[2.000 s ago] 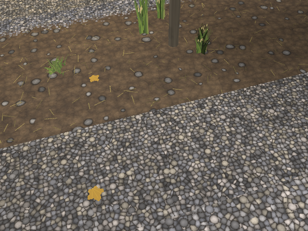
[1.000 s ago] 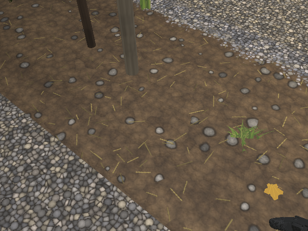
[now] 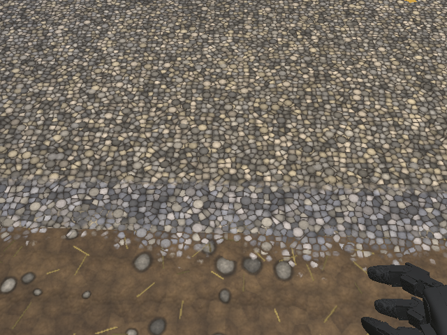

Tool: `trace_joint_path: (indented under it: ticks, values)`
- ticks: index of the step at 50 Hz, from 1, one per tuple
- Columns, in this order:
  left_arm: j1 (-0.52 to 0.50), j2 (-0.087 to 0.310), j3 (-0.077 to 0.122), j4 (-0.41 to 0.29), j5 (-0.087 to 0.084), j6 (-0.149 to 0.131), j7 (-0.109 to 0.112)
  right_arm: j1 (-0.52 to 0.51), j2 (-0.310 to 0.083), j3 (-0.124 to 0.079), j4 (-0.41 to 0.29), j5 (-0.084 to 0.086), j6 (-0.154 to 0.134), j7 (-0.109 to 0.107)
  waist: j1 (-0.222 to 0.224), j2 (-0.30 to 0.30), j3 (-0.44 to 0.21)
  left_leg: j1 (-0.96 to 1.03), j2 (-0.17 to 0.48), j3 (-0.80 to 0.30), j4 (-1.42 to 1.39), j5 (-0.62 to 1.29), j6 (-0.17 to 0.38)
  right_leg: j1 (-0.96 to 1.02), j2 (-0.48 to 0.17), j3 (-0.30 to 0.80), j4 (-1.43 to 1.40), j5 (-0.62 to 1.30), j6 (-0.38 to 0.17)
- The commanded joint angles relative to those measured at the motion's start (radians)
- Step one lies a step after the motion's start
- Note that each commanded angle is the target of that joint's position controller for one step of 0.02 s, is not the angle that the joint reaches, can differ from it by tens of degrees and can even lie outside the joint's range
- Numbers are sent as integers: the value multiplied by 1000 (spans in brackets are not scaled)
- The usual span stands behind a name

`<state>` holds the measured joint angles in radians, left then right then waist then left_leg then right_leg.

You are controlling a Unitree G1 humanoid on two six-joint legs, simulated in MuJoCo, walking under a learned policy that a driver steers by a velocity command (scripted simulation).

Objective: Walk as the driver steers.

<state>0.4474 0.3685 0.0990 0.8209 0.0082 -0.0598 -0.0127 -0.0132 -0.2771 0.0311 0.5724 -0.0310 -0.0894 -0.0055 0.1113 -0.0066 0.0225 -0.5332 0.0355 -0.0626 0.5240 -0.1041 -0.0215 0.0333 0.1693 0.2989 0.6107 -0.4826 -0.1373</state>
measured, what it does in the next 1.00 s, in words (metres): walks ahead, turning right: right foot, then left foot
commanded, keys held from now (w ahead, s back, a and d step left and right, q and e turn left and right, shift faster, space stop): w+e+shift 0.44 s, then w+shift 0.06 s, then q+shift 0.50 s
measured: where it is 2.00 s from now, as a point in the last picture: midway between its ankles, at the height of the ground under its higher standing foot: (342, 231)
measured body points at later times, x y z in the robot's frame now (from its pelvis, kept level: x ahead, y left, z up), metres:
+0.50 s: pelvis +0.43 -0.05 -0.02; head +0.46 -0.05 +0.43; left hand +0.73 +0.07 -0.10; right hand +0.28 -0.27 -0.14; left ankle +0.22 +0.17 -0.60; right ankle +0.51 -0.10 -0.71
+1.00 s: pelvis +0.75 -0.15 +0.01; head +0.80 -0.17 +0.46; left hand +1.00 +0.02 -0.09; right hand +0.70 -0.44 -0.12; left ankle +0.87 -0.17 -0.71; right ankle +0.65 -0.25 -0.60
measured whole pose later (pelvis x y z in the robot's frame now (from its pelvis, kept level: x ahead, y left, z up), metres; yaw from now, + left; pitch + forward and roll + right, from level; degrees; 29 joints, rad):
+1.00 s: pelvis +0.75 -0.15 +0.01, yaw -17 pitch +0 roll +0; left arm 0.10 0.24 0.00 0.68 0.05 -0.01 0.03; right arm 0.31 -0.30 -0.07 0.77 0.00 0.01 0.01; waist -0.06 0.00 0.13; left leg -0.41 -0.19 -0.02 0.47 -0.03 0.15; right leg -0.51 0.05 0.06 1.37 -0.44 0.03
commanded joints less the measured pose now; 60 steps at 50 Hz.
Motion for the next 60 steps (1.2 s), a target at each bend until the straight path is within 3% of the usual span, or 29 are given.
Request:
trace_joint_path:
  ticks: [1,2,3,4,6,7,12,16,18,21,22,23,24,25,27,28,31,35,38,41,42,43,44,45,47,48,51,55,60]
  values:
    - [-17,-72,-41,-200,-47,-29,-2,481,-362,-130,58,-52,-1,-34,-166,491,-468,992,479,-857,-266,-671,141,-720,1,-129,808,-51,27]
    - [-71,18,-42,-160,-10,-7,11,344,-258,-128,31,-39,7,-26,-169,286,-328,852,431,-867,-305,-890,179,-837,-104,-165,872,80,11]
    - [-160,63,-31,-160,15,5,1,289,-164,-104,27,-25,11,-22,-179,143,-198,714,368,-639,-280,-759,164,-837,-153,-196,821,165,16]
    - [-201,66,-28,-163,22,15,-14,293,-125,-95,55,-25,13,-16,-173,48,-118,602,321,-466,-273,-540,146,-807,-187,-208,777,196,25]
    - [-284,13,-41,-199,39,37,-45,390,-90,-84,139,-15,2,-15,-168,61,-17,487,236,-208,-292,-262,97,-791,-241,-208,735,204,32]
    - [-268,-12,-50,-222,32,51,-54,395,-89,-83,159,-4,-10,-9,-137,121,-28,483,254,-191,-307,-235,102,-811,-249,-213,731,211,39]
    - [-406,-14,-69,-304,24,73,-69,352,-102,-86,191,2,-45,10,-88,82,58,386,213,125,-403,71,77,-831,-268,-263,584,411,56]
    - [-536,-36,-87,-331,22,67,-92,445,-143,-93,236,-2,-45,4,-125,46,132,462,173,307,-408,404,29,-750,-229,-419,277,484,6]
    - [-549,-28,-85,-317,24,60,-90,483,-171,-98,247,0,-34,-8,-122,58,100,554,164,357,-320,863,9,-641,-145,-512,183,454,-33]
    - [-274,39,-50,-225,12,52,-65,467,-253,-120,215,-2,9,-34,25,116,-92,604,229,346,108,1363,17,-328,-28,-515,178,297,-89]
    - [-86,73,-28,-177,22,36,-50,420,-274,-126,188,-2,19,-27,108,129,-139,476,257,311,372,1211,32,-112,-35,-425,69,292,-134]
    - [1,118,5,-127,16,35,-20,410,-220,-121,187,-13,26,-14,121,40,-166,256,155,308,710,500,34,121,-104,-278,1,249,-159]
    - [-114,239,25,-151,39,54,-6,486,-64,-83,107,-17,19,1,-63,-200,-205,-175,-13,244,1093,-448,-11,359,-362,182,-2,375,-266]
    - [-21,246,40,-172,27,64,3,354,-130,-83,24,0,-5,-2,29,-63,-371,-291,-24,28,1150,-344,-1,428,-427,448,-203,218,-349]
    - [-108,130,9,-128,24,45,28,329,-133,-71,59,22,-22,-9,-71,99,-39,-281,68,42,994,-218,8,74,-442,272,-328,501,-244]
    - [-167,82,-11,-130,24,26,30,359,-117,-65,90,14,-6,-10,-127,137,5,-173,92,43,927,-236,1,-86,-414,146,-315,747,-214]
    - [-158,17,-42,-87,-1,-25,10,428,-78,-64,136,4,52,9,-182,81,31,31,94,43,689,-264,-6,-304,-351,-124,-346,1141,-152]
    - [-174,-1,-53,-55,3,-54,3,316,-2,-46,123,30,43,45,-139,-39,30,105,22,133,254,134,57,-273,-218,-383,-371,1214,-2]
    - [-157,3,-52,-48,-6,-59,22,272,-28,-57,136,21,30,50,-105,-49,-24,129,-62,210,75,346,76,-111,-212,-441,-286,1125,48]
    - [-215,56,-33,-78,-10,-44,57,534,-106,-99,208,-12,35,53,-227,-93,-139,411,-148,195,59,255,119,-145,-257,-449,87,1211,110]
    - [-307,70,-24,-102,-21,-32,61,680,-142,-122,243,-15,36,44,-343,-54,-153,512,-106,133,-49,331,184,-220,-203,-467,419,1007,137]
    - [-299,-17,-38,-114,2,-22,49,679,-189,-134,262,8,38,24,-306,163,-105,615,14,-5,-39,878,226,-436,-30,-499,785,-23,151]
    - [-76,-73,-53,-149,-3,0,54,581,-265,-144,220,9,36,20,-127,238,-207,739,243,-419,25,1463,403,-640,12,-325,1041,-154,185]
    - [-16,-41,-67,-147,27,8,55,504,-261,-157,159,37,48,17,-128,126,-353,766,305,-539,-54,1273,463,-657,-55,-199,1045,-49,176]
    - [-134,25,-61,-153,46,30,53,349,-137,-129,104,39,88,2,-102,-71,-195,497,214,-516,-187,495,420,-666,-128,-195,910,31,171]
    - [-191,26,-59,-175,50,45,49,346,-120,-121,108,36,93,1,-99,-84,-136,398,156,-460,-221,376,377,-645,-145,-195,812,36,172]
    - [-226,-14,-75,-194,44,96,53,384,-166,-135,135,26,95,8,-100,-42,-97,266,69,-377,-226,391,269,-562,-152,-215,618,82,184]
    - [-281,-8,-73,-209,31,112,53,348,-200,-154,114,31,115,-1,-123,49,-128,306,5,-411,-231,138,137,-605,-150,-187,470,167,198]
    - [-372,17,-62,-215,20,103,52,354,-207,-170,101,33,144,-6,-181,122,-77,398,-20,-526,-275,-213,103,-677,-140,-145,327,207,201]
Next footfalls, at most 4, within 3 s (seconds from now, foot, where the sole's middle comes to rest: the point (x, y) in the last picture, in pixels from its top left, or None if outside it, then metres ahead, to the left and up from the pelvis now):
0.46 right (294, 310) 0.54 -0.12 -0.75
0.86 left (315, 206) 0.91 -0.19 -0.75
1.46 right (361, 209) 0.91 -0.34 -0.75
1.98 left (311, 233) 0.80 -0.17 -0.75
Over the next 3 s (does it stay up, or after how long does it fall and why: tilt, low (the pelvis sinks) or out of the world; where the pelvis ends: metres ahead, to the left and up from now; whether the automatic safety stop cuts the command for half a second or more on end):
stays up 0.85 -0.27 0.04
